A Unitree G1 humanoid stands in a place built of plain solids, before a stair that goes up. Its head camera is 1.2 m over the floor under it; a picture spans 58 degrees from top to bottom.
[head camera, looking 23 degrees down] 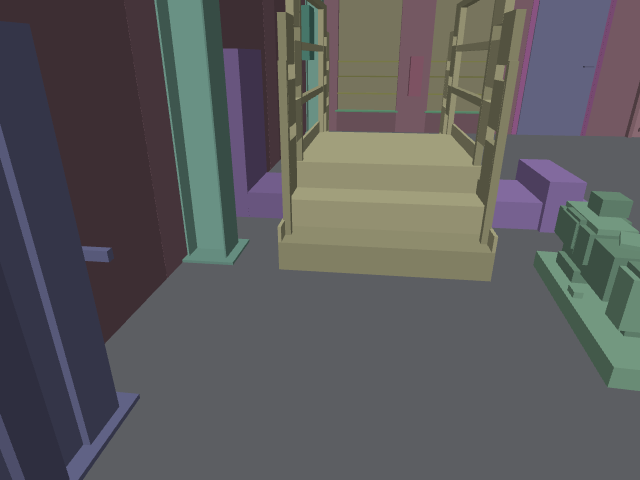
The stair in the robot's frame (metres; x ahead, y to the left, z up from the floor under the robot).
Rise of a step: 0.18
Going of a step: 0.28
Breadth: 1.25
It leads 7 degrees to the right of straight ahead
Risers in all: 3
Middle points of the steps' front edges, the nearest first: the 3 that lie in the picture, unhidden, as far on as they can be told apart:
2.29 -0.37 0.18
2.57 -0.40 0.36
2.85 -0.44 0.54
